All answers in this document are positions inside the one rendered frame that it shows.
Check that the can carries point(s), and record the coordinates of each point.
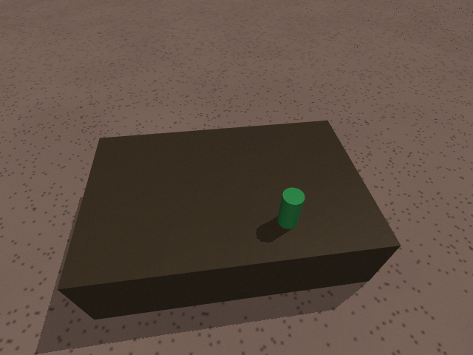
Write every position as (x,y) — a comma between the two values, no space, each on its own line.
(290,208)

